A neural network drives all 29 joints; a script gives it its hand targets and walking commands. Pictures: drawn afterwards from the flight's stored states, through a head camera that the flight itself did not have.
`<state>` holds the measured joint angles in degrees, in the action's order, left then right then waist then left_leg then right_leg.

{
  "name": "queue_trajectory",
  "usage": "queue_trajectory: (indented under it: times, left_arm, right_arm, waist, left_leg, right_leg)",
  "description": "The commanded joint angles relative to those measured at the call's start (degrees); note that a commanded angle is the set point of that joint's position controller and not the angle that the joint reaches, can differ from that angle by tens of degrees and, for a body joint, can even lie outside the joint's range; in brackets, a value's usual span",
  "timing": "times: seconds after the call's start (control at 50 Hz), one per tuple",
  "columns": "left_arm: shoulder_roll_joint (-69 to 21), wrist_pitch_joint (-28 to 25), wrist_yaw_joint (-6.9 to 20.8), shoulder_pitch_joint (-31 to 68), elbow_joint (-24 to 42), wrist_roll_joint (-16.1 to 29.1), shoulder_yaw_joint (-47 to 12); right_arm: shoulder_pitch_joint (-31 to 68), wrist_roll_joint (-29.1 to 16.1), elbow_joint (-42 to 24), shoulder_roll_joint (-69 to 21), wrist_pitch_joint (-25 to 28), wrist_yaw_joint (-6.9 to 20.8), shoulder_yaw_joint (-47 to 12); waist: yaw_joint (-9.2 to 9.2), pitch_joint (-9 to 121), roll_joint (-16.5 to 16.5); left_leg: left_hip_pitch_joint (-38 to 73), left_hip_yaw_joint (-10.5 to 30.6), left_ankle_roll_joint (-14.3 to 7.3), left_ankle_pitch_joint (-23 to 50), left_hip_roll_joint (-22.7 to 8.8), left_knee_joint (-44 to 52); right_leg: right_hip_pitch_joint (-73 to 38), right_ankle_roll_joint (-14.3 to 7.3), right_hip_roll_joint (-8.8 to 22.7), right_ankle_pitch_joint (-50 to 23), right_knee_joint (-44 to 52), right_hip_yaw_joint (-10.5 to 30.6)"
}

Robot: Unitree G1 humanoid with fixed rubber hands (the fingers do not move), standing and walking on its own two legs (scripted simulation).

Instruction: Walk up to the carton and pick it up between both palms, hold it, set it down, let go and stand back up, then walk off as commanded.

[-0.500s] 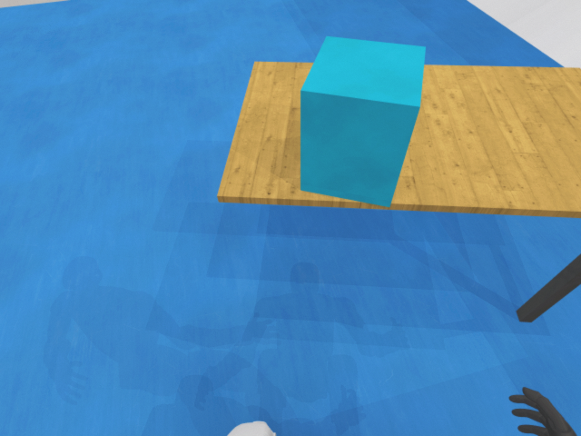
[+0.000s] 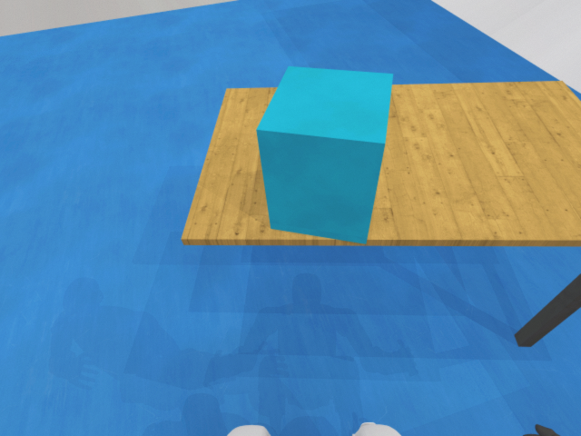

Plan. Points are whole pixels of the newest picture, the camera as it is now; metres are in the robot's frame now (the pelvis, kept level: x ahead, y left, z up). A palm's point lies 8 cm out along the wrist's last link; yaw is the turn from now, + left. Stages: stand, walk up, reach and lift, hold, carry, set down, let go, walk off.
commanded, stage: walk up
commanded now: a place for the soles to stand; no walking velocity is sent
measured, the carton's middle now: (327, 156) +0.61 -0.02 +0.02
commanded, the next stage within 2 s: none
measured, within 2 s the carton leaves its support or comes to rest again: neither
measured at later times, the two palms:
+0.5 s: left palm (134, 392) +0.19 +0.28 -0.10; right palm out of the picture +0.17 -0.36 -0.09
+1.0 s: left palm (174, 337) +0.28 +0.25 -0.11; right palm out of the picture +0.22 -0.40 -0.09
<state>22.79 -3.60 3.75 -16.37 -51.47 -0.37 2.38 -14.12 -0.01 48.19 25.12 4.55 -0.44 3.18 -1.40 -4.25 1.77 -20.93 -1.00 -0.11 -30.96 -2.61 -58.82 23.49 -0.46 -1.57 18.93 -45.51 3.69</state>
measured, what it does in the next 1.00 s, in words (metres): walks ahead: left foot, then right foot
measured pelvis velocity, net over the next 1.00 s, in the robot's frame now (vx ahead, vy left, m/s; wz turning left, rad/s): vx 0.18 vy -0.06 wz -0.04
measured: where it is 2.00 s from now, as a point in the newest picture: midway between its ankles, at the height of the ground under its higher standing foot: outside the picture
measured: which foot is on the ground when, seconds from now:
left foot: up 0.00-0.04, down 0.06-0.38, up 0.40-0.58, down 0.60-0.92, up 0.94-1.00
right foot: down 0.00-0.10, up 0.12-0.34, down 0.36-0.64, up 0.66-0.88, down 0.90-1.00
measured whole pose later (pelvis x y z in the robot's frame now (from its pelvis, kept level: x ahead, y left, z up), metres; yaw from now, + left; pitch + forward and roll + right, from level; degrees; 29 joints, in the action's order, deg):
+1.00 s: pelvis +0.18 -0.06 -0.01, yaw -2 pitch -3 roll +2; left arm 23.7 -1.7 2.8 -9.9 -49.2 -0.4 2.4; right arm -18.1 0.0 48.2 24.9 3.7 -1.3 3.2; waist -1.5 -6.9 -3.1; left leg -22.2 -1.3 0.2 -33.0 -3.5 -65.0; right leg 26.3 -1.6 -2.4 22.5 -52.3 3.1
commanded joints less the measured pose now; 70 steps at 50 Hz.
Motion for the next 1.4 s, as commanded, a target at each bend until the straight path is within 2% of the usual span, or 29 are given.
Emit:
queue_trajectory:
  times: [0.0, 0.04, 0.08, 0.1, 0.18, 0.26, 0.32, 0.34, 0.36, 0.38, 0.4, 0.54, 0.58, 0.62, 0.64, 0.74, 0.86, 0.88, 0.9, 0.92, 0.94, 1.08, 1.14, 1.18, 1.2, 1.28, 1.3, 1.34, 1.38]
  left_arm:
    - [18.75, 0.10, -0.71, -1.55, 4.11, -0.55, 5.44]
    - [15.82, 0.89, -0.48, 2.44, 6.21, -0.04, 4.39]
    - [7.11, 1.08, -0.84, 4.20, 8.87, 0.01, 1.94]
    - [13.03, 0.93, -1.63, 7.01, 8.62, -0.95, 2.85]
    - [13.22, -0.57, -1.18, 6.32, 8.15, -0.76, 3.18]
    - [11.93, -0.52, -0.25, 7.11, 7.88, 0.19, 2.70]
    - [13.93, -0.80, -0.70, -5.05, 2.00, -0.39, 4.42]
    - [17.38, -1.12, -1.35, -13.38, -0.55, -1.06, 6.15]
    - [22.65, -1.11, -1.96, -11.56, 1.30, -1.00, 7.04]
    - [23.37, -0.42, -1.41, -7.77, 2.31, 0.22, 6.92]
    - [22.07, 0.10, -1.31, -3.51, 3.21, 0.70, 6.59]
    - [18.63, 0.97, -0.88, -1.57, 6.23, -0.85, 5.32]
    - [15.54, 1.92, -0.57, 2.89, 8.05, -0.25, 4.37]
    - [7.29, 1.89, -1.17, 4.78, 10.87, -0.42, 2.09]
    - [13.04, 2.67, -1.81, 7.04, 10.61, -1.24, 2.99]
    - [12.84, 1.69, -0.72, 5.84, 9.89, -1.20, 3.38]
    - [12.57, 0.74, -1.31, -2.22, 2.78, -0.62, 3.76]
    - [15.85, 0.58, -2.09, -7.82, 0.95, -1.39, 5.30]
    - [21.91, 0.64, -2.97, -7.67, 2.39, -1.64, 6.04]
    - [23.11, 1.15, -2.36, -4.39, 3.11, -0.17, 5.67]
    - [21.82, 1.44, -2.30, -1.10, 4.19, 0.35, 5.62]
    - [17.60, 1.09, -3.16, -0.57, 5.44, -0.46, 4.20]
    - [15.59, 1.95, -3.40, 7.34, 6.69, -0.03, 3.04]
    - [9.10, 2.45, -3.25, 7.93, 7.33, 0.29, 1.80]
    - [10.88, 2.86, -3.83, 7.81, 7.44, 0.20, 2.15]
    - [11.16, 1.64, -2.96, 1.68, 3.74, -0.25, 2.52]
    - [12.60, 1.22, -3.15, -1.62, 1.62, -0.37, 3.11]
    - [17.85, 0.42, -3.60, 0.21, 2.16, -1.78, 4.42]
    - [19.22, 0.66, -3.35, 2.67, 3.86, -1.50, 4.28]
  right_arm:
    - [-2.50, 0.04, -1.52, 12.06, 1.71, 0.91, 3.75]
    - [-10.71, 0.46, 1.91, 11.45, 2.60, 0.14, 4.24]
    - [-16.69, 2.05, 2.10, 22.50, 3.31, -1.03, 7.14]
    - [-13.41, 0.36, 1.43, 23.40, 3.14, -1.33, 7.44]
    - [-10.80, 0.16, -0.25, 17.88, 2.94, -1.39, 6.10]
    - [-8.25, 0.30, -3.29, 18.10, 2.13, -1.45, 5.95]
    - [-1.93, -0.07, -5.40, 15.66, 1.52, -1.06, 4.47]
    - [-3.16, 0.08, -5.62, 11.33, 1.57, -0.82, 2.83]
    - [-6.10, -0.68, -7.23, 6.80, 1.89, -0.68, 0.99]
    - [-2.17, -0.65, -6.72, 13.57, 1.00, -1.33, 2.60]
    - [-1.04, -0.81, -5.37, 15.48, 0.88, -1.35, 2.72]
    - [-2.42, -0.32, -2.12, 12.59, 2.27, -0.60, 3.55]
    - [-12.95, -0.36, 2.41, 10.49, 3.35, -1.55, 3.77]
    - [-17.95, 1.53, 2.55, 22.51, 3.65, -3.17, 6.92]
    - [-15.36, -0.34, 2.77, 23.62, 3.51, -3.15, 7.06]
    - [-10.82, 0.24, -0.05, 18.26, 2.85, -3.40, 6.24]
    - [-1.42, 0.36, -4.59, 15.36, 1.28, -2.82, 3.89]
    - [-3.85, 0.33, -4.29, 11.59, 1.01, -2.64, 2.30]
    - [-3.63, -0.47, -6.30, 6.85, 0.80, -2.72, 0.47]
    - [-0.56, -0.47, -5.52, 12.93, -0.62, -3.42, 2.35]
    - [-1.66, -0.56, -4.20, 14.35, -0.81, -3.35, 2.37]
    - [-1.33, -0.34, -1.87, 11.08, 0.42, -1.77, 2.65]
    - [-6.79, 0.34, 2.27, 9.62, 0.97, -2.26, 2.84]
    - [-9.15, 2.03, 2.49, 17.65, 1.68, -3.06, 4.75]
    - [-5.74, 0.86, 1.80, 19.75, 1.58, -2.86, 4.49]
    - [5.37, 0.83, -0.88, 16.02, 0.88, -2.21, 3.26]
    - [7.16, 0.70, -1.81, 14.14, 0.41, -2.09, 2.87]
    - [5.40, -0.30, -1.95, 9.64, -0.86, -1.82, 1.41]
    - [5.73, -0.09, -1.32, 11.81, -1.40, -1.98, 2.13]
  waist:
    - [-0.57, -1.00, -17.59]
    - [4.75, 2.98, -15.03]
    - [8.74, 5.33, 10.27]
    - [8.56, 1.58, 3.26]
    - [5.20, 3.92, 4.87]
    - [3.89, 3.67, 12.20]
    - [-4.44, 8.89, 5.72]
    - [-8.30, 13.38, -5.35]
    - [-6.03, 11.65, -20.92]
    - [-5.59, 7.90, -15.35]
    - [-4.16, 1.92, -7.61]
    - [-1.13, -1.67, -15.01]
    - [4.96, 3.58, -13.79]
    - [7.99, 6.34, 10.28]
    - [7.41, 3.77, 4.39]
    - [4.35, 6.03, 7.60]
    - [-2.53, 7.95, 7.34]
    - [-4.90, 11.46, -4.15]
    - [-4.75, 8.99, -22.05]
    - [-3.71, 5.85, -13.20]
    - [-2.45, 2.20, -7.63]
    - [-0.87, 1.13, -14.34]
    - [4.13, 4.01, -13.79]
    - [6.26, 7.16, 1.98]
    - [4.84, 4.56, 8.16]
    - [-1.14, 4.28, 5.31]
    - [-2.50, 6.65, 3.70]
    - [-1.38, 6.13, -10.27]
    - [-1.30, 3.49, -7.04]
  left_leg:
    - [-4.77, -0.67, -2.55, -3.38, 0.74, 15.26]
    - [13.02, -0.92, -3.77, 7.86, 2.95, 29.54]
    - [32.37, 37.07, -8.61, -11.91, -19.89, 43.52]
    - [30.27, 39.43, -13.26, -1.77, -25.84, 42.46]
    - [33.31, 21.51, -14.76, 41.06, -19.37, 30.52]
    - [23.49, 12.79, -12.96, 43.12, -17.03, 28.27]
    - [5.13, 2.11, -7.66, 38.19, -9.62, 11.40]
    - [-6.78, -1.15, -4.98, 32.87, -4.80, -5.27]
    - [-20.88, -1.69, -2.33, 3.63, 3.92, -12.22]
    - [-23.85, 0.92, -2.29, -4.62, 3.31, -14.83]
    - [-22.85, 3.05, -2.86, -3.62, 1.34, -16.36]
    - [-7.38, -1.06, -2.54, -5.24, 0.49, 12.39]
    - [13.93, -2.09, -3.23, 12.69, 2.56, 29.38]
    - [30.57, 35.15, -8.48, 10.19, -22.19, 39.68]
    - [28.41, 37.48, -14.44, 18.91, -27.82, 37.64]
    - [30.97, 17.79, -14.29, 50.74, -19.13, 26.08]
    - [2.56, 1.31, -7.81, 37.73, -9.59, 11.75]
    - [-7.46, -0.60, -5.14, 30.80, -5.59, -2.03]
    - [-20.42, -2.03, -2.02, 3.55, 3.51, -11.66]
    - [-18.41, 1.71, -2.06, -8.51, 4.15, -13.93]
    - [-18.86, 2.84, -2.65, -6.53, 2.00, -14.24]
    - [-9.26, -0.68, -1.87, -6.13, 0.45, 5.07]
    - [8.32, -1.85, -3.22, 12.44, 1.68, 24.07]
    - [17.65, 23.21, -8.53, 13.93, -13.28, 32.01]
    - [11.85, 29.99, -16.20, 21.70, -23.37, 34.60]
    - [3.24, 12.52, -11.14, 28.22, -14.34, 24.91]
    - [0.41, 8.02, -7.77, 27.98, -10.25, 19.77]
    - [-9.67, -1.96, -1.67, 6.45, 0.64, 4.81]
    - [-9.31, 1.65, -2.62, -8.41, 1.92, 2.48]
  right_leg:
    - [-3.47, -15.58, 13.80, 13.25, 25.37, 25.80]
    - [5.59, -10.72, 9.00, 9.45, 14.32, 17.85]
    - [31.76, -1.29, -3.65, 11.22, -13.71, 2.06]
    - [35.05, -0.92, 1.26, 11.77, -16.70, 3.90]
    - [29.26, -0.49, 6.49, 11.29, -13.35, -0.97]
    - [18.51, -1.13, 6.38, 5.26, -0.97, -4.88]
    - [-12.60, -2.82, 0.91, -6.82, 13.73, -8.53]
    - [-26.27, -5.24, 3.20, -0.16, 14.34, 1.23]
    - [-28.39, -9.28, 15.90, 6.23, 22.76, 30.24]
    - [-23.05, -15.87, 20.77, 16.75, 29.42, 42.55]
    - [-16.55, -16.96, 20.35, 19.81, 30.40, 41.61]
    - [-4.44, -16.85, 13.59, -9.27, 20.29, 25.29]
    - [4.35, -11.75, 7.65, -16.84, 8.53, 15.95]
    - [27.41, -1.16, -4.03, 7.97, -15.22, 2.75]
    - [30.31, -0.72, 0.87, 14.43, -19.05, 4.68]
    - [26.04, -0.30, 5.93, 13.59, -15.58, -1.25]
    - [-9.26, -2.27, 0.90, -6.78, 10.15, -8.43]
    - [-21.96, -3.47, 2.09, -9.24, 11.50, -1.27]
    - [-20.43, -6.66, 16.13, -10.06, 22.33, 28.44]
    - [-13.41, -12.49, 21.76, -1.19, 28.16, 40.01]
    - [-11.94, -13.02, 20.08, 3.94, 28.17, 37.37]
    - [-7.45, -15.75, 13.85, -16.79, 18.11, 26.02]
    - [2.16, -10.76, 10.79, -23.04, 9.41, 16.75]
    - [15.69, -1.00, 1.94, -13.05, -9.85, 3.56]
    - [15.15, -0.32, 0.47, 13.26, -12.69, -1.03]
    - [-0.25, -1.42, 3.19, 3.23, 2.98, -4.12]
    - [-6.82, -1.89, 2.55, -6.33, 7.61, -2.78]
    - [-9.65, -7.60, 12.31, 1.18, 20.46, 23.85]
    - [-5.11, -15.14, 17.48, 9.25, 24.03, 34.13]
